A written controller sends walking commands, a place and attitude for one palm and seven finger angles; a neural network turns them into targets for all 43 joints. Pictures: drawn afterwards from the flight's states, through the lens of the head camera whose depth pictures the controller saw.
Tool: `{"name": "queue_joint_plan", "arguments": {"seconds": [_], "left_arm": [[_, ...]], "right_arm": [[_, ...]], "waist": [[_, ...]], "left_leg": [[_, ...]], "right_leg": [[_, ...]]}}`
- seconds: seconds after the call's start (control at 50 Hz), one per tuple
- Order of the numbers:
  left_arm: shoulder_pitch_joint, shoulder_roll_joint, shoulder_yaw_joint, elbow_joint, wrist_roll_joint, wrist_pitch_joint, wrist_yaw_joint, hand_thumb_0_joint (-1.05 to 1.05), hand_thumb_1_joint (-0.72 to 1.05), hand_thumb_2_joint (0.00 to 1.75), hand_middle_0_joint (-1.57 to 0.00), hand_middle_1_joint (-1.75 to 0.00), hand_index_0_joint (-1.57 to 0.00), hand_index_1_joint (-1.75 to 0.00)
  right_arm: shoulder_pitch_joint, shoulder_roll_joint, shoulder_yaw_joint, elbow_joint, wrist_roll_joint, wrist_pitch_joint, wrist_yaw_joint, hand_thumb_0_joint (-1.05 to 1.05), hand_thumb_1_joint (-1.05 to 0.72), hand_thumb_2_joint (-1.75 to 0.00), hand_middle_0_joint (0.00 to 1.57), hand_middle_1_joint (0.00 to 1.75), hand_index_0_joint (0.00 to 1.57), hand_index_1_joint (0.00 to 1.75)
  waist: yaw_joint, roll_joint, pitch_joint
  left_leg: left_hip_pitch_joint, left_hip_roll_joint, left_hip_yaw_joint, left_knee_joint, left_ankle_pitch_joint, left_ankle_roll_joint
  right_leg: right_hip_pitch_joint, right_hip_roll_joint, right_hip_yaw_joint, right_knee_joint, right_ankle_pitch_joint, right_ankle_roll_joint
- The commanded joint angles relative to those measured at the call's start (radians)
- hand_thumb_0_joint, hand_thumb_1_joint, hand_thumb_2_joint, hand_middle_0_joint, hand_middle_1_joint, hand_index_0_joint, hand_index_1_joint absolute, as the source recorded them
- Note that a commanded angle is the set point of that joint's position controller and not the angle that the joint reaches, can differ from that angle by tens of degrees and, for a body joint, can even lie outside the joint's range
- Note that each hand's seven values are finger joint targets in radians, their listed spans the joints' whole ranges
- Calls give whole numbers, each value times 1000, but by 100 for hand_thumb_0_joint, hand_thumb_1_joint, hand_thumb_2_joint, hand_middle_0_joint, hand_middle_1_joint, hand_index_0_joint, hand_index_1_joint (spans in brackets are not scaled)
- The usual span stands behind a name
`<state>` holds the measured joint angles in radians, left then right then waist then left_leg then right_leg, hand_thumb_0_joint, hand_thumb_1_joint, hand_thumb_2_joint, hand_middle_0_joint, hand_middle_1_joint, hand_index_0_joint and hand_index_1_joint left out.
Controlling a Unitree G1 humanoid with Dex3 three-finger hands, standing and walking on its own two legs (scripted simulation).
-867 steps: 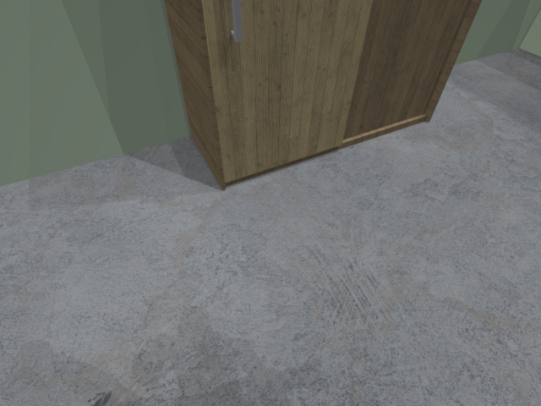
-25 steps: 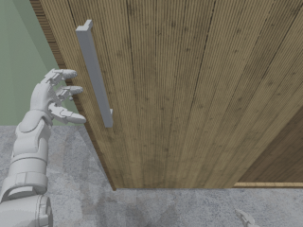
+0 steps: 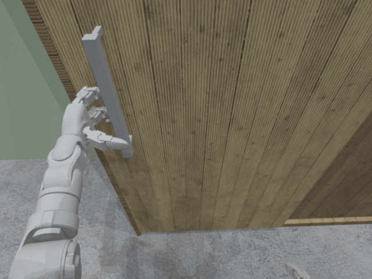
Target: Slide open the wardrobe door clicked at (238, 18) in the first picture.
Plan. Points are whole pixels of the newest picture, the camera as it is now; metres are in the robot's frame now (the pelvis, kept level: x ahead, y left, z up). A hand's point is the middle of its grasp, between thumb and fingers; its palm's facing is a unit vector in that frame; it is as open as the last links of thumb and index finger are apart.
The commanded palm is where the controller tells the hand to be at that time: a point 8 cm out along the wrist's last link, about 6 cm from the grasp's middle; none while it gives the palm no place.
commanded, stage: feel for the door with the fingertips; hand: left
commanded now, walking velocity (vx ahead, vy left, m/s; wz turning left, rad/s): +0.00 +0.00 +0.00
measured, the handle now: (115, 102) +0.45 +0.17 +0.16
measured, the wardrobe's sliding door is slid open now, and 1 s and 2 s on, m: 0.00 0.00 0.00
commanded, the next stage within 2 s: slide the fingers in behind the handle in 0.14 s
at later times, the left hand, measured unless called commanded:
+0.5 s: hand (103, 119) +0.41 +0.19 +0.15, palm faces +0.06 -1.00 -0.01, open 13.6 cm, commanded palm +0.38 +0.24 +0.15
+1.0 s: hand (110, 123) +0.40 +0.17 +0.15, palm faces +0.04 -1.00 +0.00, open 14.0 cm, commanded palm +0.37 +0.22 +0.15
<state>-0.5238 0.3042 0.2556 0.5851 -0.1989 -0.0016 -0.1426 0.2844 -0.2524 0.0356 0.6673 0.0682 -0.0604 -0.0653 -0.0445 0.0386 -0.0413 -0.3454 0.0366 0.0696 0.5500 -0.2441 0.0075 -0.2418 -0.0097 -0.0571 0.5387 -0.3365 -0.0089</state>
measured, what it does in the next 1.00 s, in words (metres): stands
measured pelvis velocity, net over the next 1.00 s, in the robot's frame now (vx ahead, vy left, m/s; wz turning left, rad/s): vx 0.00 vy -0.01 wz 0.02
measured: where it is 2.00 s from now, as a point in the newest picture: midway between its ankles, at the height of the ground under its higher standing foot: outside the picture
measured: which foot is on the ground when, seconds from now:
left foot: down 0.00-1.00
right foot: down 0.00-1.00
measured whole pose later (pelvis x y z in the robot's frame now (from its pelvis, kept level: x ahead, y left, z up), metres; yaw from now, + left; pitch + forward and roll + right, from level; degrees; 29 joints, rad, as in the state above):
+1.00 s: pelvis +0.00 -0.01 +0.00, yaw +1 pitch +2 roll +0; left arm -0.49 0.28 0.20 0.50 -0.21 0.02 -0.14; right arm 0.23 -0.25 0.03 0.65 0.07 -0.05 -0.07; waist -0.02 0.04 -0.04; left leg -0.34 0.04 0.05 0.55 -0.25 0.00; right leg -0.22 -0.01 -0.07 0.53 -0.35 -0.02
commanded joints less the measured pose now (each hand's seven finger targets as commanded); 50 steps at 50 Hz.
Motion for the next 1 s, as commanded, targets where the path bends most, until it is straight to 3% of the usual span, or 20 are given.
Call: {"name": "queue_joint_plan", "arguments": {"seconds": [0.0, 0.04, 0.08, 0.18, 0.24, 0.36, 0.38, 0.44, 0.52, 0.58, 0.66, 0.76, 0.84, 0.92, 0.94, 0.98], "left_arm": [[-456, 286, 88, -220, 2, -77, 19, 0, -50, 30, -30, -120, -30, -120], [-453, 292, 88, -229, 7, -91, 12, 0, -50, 30, -30, -120, -30, -120], [-463, 280, 76, -206, 0, -93, -3, 0, -50, 30, -30, -120, -30, -120], [-516, 276, 65, -150, -21, -95, -29, 0, -50, 30, -30, -120, -30, -120], [-549, 322, 90, -90, -17, -101, -36, 0, -50, 30, -30, -120, -30, -120], [-478, 318, 93, -90, -24, -113, -62, 0, -50, 30, -30, -120, -30, -120], [-483, 299, 76, -97, -27, -112, -68, 0, -50, 30, -30, -120, -30, -120], [-443, 339, 115, -84, -34, -112, -72, 0, -50, 30, -30, -120, -30, -120], [-383, 291, 91, -194, -40, -114, -79, 0, -50, 30, -30, -120, -30, -120], [-318, 282, 95, -253, -49, -106, -74, 0, -50, 30, -30, -120, -30, -120], [-360, 248, 63, -292, -51, -83, -56, 0, -50, 30, -30, -120, -30, -120], [-394, 221, 33, -344, -29, -66, -22, 0, -50, 30, -30, -120, -30, -120], [-387, 207, 26, -323, -25, -60, -2, 0, -50, 30, -30, -120, -30, -120], [-390, 136, -29, -296, -23, -40, 6, 0, -50, 30, -30, -120, -30, -120], [-383, 151, -11, -278, -21, -36, 13, 0, -50, 30, -30, -120, -30, -120], [-382, 184, 18, -288, -16, -29, 23, 0, -50, 30, -30, -120, -30, -120]], "right_arm": [[-49, -143, -56, -140, 5, -40, -17, 0, -90, -90, 20, 30, 20, 30], [-43, -144, -57, -137, 4, -37, -16, 0, -90, -90, 20, 30, 20, 30], [-39, -142, -57, -131, 6, -34, -18, 0, -90, -90, 20, 30, 20, 30], [-28, -149, -58, -118, 10, -33, -24, 0, -90, -90, 20, 30, 20, 30], [-13, -160, -60, -101, 8, -28, -29, 0, -90, -90, 20, 30, 20, 30], [-20, -153, -61, -119, 11, -26, -21, 0, -90, -90, 20, 30, 20, 30], [-20, -152, -60, -124, 13, -26, -21, 0, -90, -90, 20, 30, 20, 30], [-20, -160, -62, -128, 12, -23, -20, 0, -90, -90, 20, 30, 20, 30], [-40, -145, -63, -159, 14, -28, -13, 0, -90, -90, 20, 30, 20, 30], [-52, -144, -64, -169, 16, -30, -8, 0, -90, -90, 20, 30, 20, 30], [-68, -144, -62, -162, 19, -33, -14, 0, -90, -90, 20, 30, 20, 30], [-78, -137, -58, -156, 13, -37, -18, 0, -90, -90, 20, 30, 20, 30], [-80, -137, -54, -147, 10, -38, -18, 0, -90, -90, 20, 30, 20, 30], [-92, -129, -51, -150, 13, -39, -12, 0, -90, -90, 20, 30, 20, 30], [-81, -135, -54, -143, 9, -35, -12, 0, -90, -90, 20, 30, 20, 30], [-87, -135, -54, -150, 9, -31, -11, 0, -90, -90, 20, 30, 20, 30]], "waist": [[13, -37, -250], [14, 2, -270], [3, 3, -258], [-14, -36, -249], [-20, -60, -244], [3, -14, -275], [-3, -21, -277], [7, -68, -256], [23, -2, -310], [30, -23, -298], [7, -51, -225], [5, 3, -242], [5, -18, -254], [4, -5, -243], [5, -44, -247], [15, -35, -261]], "left_leg": [[211, -22, -58, -45, 187, 37], [228, -21, -58, -36, 213, 37], [233, -23, -58, -31, 218, 36], [217, -29, -54, -25, 187, 42], [192, -31, -53, -19, 174, 46], [193, -38, -48, -14, 203, 45], [197, -39, -47, -12, 204, 47], [167, -38, -47, -14, 194, 50], [215, -41, -43, -12, 249, 47], [212, -38, -42, -18, 255, 47], [212, -31, -45, -28, 206, 49], [252, -30, -58, -29, 211, 44], [256, -27, -65, -30, 208, 41], [259, -28, -70, -30, 205, 34], [252, -27, -72, -29, 206, 37], [246, -28, -69, -33, 212, 35]], "right_leg": [[-33, 21, 27, -78, 314, -2], [-22, 20, 29, -74, 334, -7], [-37, 24, 29, -75, 349, -6], [-48, 22, 36, -84, 349, 2], [-46, 17, 40, -84, 345, 6], [-17, 14, 44, -71, 395, 4], [-21, 15, 45, -71, 402, 6], [-5, 12, 44, -72, 404, 10], [17, 16, 42, -59, 462, 4], [27, 19, 38, -61, 473, 5], [-25, 23, 33, -82, 400, 9], [-45, 24, 28, -82, 353, -1], [-43, 25, 22, -82, 338, -2], [-61, 25, 16, -77, 332, -6], [-51, 25, 12, -80, 330, -4], [-37, 23, 17, -76, 341, -5]]}}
